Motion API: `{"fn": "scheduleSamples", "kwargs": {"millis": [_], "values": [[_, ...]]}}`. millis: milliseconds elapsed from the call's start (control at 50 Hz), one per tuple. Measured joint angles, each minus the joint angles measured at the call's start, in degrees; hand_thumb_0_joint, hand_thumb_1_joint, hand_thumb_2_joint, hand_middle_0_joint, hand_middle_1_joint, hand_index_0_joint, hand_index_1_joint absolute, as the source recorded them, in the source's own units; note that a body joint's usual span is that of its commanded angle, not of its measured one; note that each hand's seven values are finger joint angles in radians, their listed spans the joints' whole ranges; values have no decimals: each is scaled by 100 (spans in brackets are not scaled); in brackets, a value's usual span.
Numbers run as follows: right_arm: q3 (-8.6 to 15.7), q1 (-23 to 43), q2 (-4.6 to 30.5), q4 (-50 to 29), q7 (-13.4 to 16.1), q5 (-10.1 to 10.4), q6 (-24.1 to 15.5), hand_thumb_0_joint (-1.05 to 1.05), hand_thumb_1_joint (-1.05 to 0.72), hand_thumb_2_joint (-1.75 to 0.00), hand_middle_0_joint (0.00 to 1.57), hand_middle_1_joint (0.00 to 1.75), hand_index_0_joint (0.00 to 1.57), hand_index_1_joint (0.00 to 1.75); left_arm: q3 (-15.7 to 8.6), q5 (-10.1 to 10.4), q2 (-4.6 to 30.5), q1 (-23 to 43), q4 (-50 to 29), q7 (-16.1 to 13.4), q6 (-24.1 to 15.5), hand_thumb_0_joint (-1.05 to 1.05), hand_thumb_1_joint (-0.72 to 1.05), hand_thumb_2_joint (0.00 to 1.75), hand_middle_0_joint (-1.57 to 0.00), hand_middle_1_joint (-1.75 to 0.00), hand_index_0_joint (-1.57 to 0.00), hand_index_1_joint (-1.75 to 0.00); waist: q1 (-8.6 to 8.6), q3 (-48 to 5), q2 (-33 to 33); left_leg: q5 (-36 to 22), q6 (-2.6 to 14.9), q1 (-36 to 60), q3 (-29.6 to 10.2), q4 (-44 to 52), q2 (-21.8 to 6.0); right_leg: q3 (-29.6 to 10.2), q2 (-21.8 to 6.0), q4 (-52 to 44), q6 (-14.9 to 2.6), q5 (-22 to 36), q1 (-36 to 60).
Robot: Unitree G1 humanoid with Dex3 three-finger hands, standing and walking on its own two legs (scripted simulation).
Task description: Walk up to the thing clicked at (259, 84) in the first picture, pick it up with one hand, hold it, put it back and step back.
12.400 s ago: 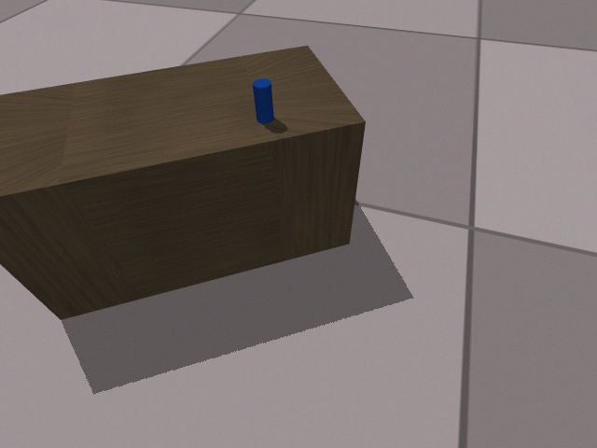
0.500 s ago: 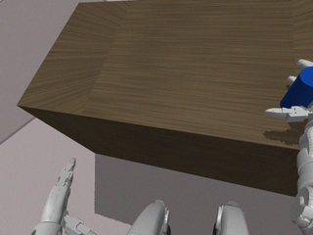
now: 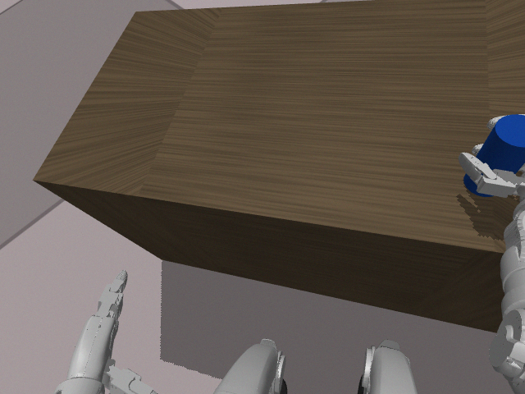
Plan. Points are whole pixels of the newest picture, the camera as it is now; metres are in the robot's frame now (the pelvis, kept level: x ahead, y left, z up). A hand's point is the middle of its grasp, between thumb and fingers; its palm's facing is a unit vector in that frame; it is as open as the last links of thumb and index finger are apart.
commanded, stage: settle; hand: right
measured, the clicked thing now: (499, 159) +0.48 -0.24 +0.00
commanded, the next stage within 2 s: lift in 0.86 s
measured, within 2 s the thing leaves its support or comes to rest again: leaves its support in 0.22 s
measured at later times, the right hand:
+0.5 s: hand (511, 136) +0.48 -0.23 +0.05, palm faces +0.28 +0.96 -0.01, open 7.4 cm
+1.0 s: hand out of the picture +0.49 -0.24 +0.08, palm faces +0.29 +0.96 +0.00, open 7.4 cm
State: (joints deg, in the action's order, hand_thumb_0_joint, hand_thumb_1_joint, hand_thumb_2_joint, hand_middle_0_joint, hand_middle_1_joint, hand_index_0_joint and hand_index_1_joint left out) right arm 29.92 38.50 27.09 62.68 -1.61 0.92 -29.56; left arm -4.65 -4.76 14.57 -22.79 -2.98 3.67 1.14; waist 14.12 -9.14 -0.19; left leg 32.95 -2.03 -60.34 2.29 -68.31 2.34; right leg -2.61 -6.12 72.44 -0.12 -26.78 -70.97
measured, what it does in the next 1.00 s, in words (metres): stands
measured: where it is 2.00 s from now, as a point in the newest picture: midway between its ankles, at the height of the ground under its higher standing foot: outside the picture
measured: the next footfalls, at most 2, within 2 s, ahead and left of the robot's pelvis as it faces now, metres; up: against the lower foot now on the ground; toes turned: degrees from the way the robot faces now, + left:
none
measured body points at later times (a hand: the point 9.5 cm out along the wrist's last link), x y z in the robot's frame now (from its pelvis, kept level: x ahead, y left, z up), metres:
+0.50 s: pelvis +0.00 +0.00 +0.02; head +0.12 -0.05 +0.45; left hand +0.17 +0.27 +0.03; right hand +0.46 -0.28 +0.05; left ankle -0.01 +0.15 -0.62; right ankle +0.06 -0.12 -0.62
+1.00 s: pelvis +0.01 +0.00 +0.03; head +0.12 -0.04 +0.47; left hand +0.17 +0.27 +0.03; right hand +0.47 -0.29 +0.08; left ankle -0.01 +0.15 -0.62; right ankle +0.06 -0.12 -0.62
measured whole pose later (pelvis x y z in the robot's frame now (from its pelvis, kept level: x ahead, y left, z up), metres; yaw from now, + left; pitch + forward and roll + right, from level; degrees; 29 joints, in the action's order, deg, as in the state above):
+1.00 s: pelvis +0.01 +0.00 +0.03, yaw -1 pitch +21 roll +4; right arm 27.8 41.4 26.3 61.5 -1.1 1.6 -24.8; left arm -3.6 -3.5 14.3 -20.9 3.4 2.2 0.6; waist 11.7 -7.9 -0.2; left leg 30.3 -1.9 -50.0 1.3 -59.5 1.6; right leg -1.1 -5.5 63.2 0.1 -24.4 -59.8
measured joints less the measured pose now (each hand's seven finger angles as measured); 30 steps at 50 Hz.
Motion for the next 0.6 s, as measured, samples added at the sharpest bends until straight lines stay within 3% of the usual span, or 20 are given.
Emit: {"fn": "scheduleSamples", "kwargs": {"millis": [200, 300, 440, 600], "values": [[11, -72, -17, -242, 3, -70, 42, 0, 9, -102, 88, 106, 88, 107, 19, 16, 0, 46, -247, 1, 2, -1, -51, 5, -6, -6, -6, -6, 17, 33, 74, -20, 14, 82, 5, 53, -11, -1, 14, -79, 18, 37, 93], [-94, -39, -62, -296, 28, 6, 153, 0, 8, -108, 86, 111, 86, 111, -37, 30, 9, -9, 126, -31, -28, 0, -51, 5, -6, -6, -6, -6, -47, 11, 60, -62, 21, 255, 23, 209, -12, -13, 20, -208, 24, 66, 251], [-135, 144, 7, -168, 44, -34, 226, 0, 7, -111, 85, 113, 85, 114, 37, 38, -22, 191, 247, -56, 48, -1, -52, 6, -6, -6, -6, -6, -93, 95, -37, -128, 8, 413, -40, 344, -34, 62, 31, -382, 12, 131, 454], [-105, 157, -91, -47, 6, 62, 382, 0, 7, -112, 85, 113, 85, 114, 30, 115, 24, 67, 280, -58, -5, -1, -52, 6, -6, -6, -6, -6, -164, 42, -46, -175, 17, 699, -54, 556, -49, 91, 45, -608, 19, 176, 758]]}}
